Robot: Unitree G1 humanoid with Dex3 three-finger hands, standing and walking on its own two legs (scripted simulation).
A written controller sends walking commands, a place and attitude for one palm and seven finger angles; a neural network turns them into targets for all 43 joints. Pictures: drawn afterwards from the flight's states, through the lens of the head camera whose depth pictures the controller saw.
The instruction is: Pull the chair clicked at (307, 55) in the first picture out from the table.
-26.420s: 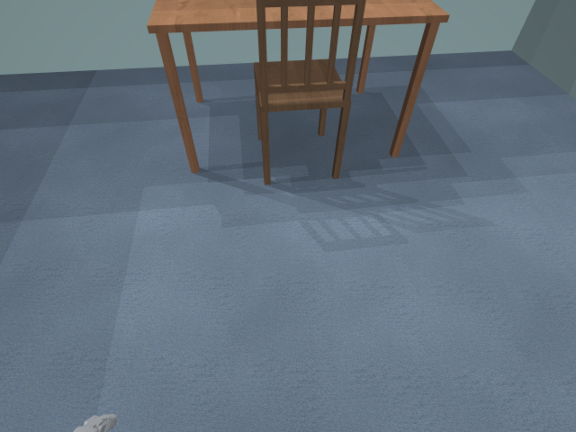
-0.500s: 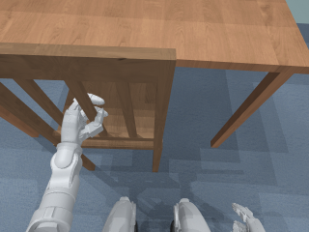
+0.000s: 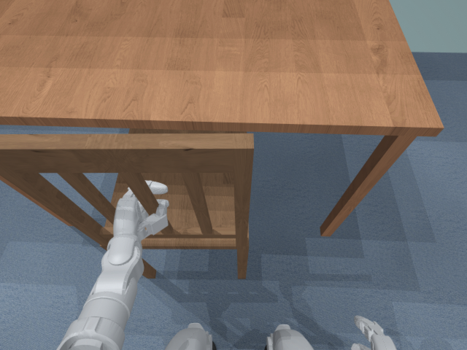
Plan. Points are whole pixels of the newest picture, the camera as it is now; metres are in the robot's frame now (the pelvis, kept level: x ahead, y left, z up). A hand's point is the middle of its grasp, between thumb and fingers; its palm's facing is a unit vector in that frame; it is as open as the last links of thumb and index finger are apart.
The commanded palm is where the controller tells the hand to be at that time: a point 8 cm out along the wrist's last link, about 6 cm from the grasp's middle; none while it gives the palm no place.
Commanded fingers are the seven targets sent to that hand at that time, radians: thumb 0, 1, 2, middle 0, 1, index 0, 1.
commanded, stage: step backward, pulling the chair out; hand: left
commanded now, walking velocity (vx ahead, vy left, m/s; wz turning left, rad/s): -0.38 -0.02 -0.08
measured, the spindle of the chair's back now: (151, 205) +0.38 +0.17 -0.05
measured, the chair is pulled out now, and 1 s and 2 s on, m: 0.06 0.16 0.20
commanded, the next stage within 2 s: none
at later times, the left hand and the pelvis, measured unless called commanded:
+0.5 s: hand (172, 251) +0.28 +0.12 -0.04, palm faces -0.02 -0.99 -0.14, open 5.2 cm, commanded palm +0.27 +0.17 -0.04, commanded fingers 0.00 0.90 0.90 -0.50 -1.45 -0.50 -1.45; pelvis -0.05 +0.00 +0.03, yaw -4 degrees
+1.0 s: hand (173, 269) +0.25 +0.11 -0.04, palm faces -0.01 -0.99 -0.17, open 5.4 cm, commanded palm +0.24 +0.16 -0.03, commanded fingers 0.00 0.90 0.90 -0.50 -1.45 -0.50 -1.45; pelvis -0.07 +0.01 +0.03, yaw -4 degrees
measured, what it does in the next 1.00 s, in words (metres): shifts its weight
